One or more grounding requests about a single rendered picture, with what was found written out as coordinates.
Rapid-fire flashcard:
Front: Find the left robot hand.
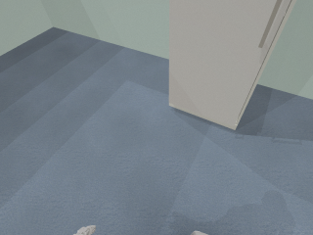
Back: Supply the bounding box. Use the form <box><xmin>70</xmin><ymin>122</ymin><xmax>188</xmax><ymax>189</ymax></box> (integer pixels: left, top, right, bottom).
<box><xmin>73</xmin><ymin>225</ymin><xmax>96</xmax><ymax>235</ymax></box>

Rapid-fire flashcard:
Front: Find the handle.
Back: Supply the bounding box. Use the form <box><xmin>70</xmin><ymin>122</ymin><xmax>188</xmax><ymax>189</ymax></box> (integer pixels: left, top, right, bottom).
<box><xmin>258</xmin><ymin>0</ymin><xmax>283</xmax><ymax>48</ymax></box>

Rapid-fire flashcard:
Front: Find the fridge door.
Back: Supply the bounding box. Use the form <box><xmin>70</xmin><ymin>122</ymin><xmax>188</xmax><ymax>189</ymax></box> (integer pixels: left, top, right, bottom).
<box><xmin>168</xmin><ymin>0</ymin><xmax>291</xmax><ymax>126</ymax></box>

